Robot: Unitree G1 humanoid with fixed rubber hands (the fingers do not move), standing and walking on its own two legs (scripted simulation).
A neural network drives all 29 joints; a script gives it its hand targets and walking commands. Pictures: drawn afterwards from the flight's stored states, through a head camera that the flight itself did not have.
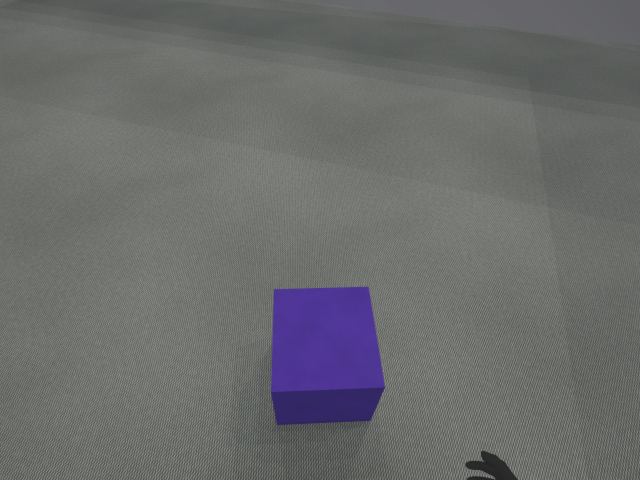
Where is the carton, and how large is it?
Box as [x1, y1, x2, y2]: [271, 287, 384, 424]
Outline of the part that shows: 368,287 274,289 271,394 277,424 370,420 384,385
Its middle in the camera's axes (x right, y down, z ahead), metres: +0.01 +0.35 +1.15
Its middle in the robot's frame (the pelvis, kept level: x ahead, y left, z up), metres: +0.55 +0.00 -0.62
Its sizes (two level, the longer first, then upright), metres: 0.299 0.281 0.275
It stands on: the floor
